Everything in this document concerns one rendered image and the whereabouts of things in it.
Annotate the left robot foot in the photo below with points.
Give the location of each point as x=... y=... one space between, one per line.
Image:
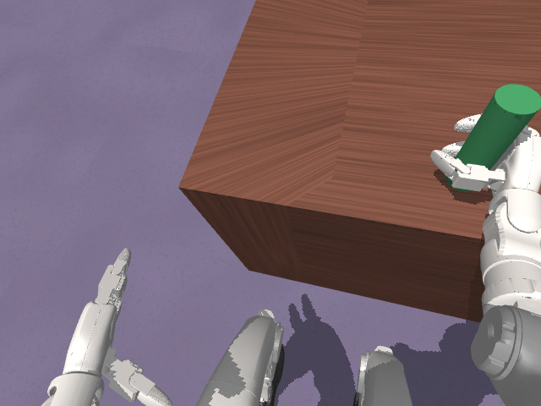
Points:
x=276 y=379

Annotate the left robot hand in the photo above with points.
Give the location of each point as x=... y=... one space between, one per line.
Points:
x=90 y=348

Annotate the left robot arm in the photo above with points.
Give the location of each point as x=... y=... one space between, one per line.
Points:
x=75 y=389

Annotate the right robot arm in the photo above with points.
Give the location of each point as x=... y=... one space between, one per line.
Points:
x=507 y=346

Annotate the can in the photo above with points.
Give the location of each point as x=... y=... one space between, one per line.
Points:
x=507 y=114

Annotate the right robot hand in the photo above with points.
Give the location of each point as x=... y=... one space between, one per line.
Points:
x=518 y=168

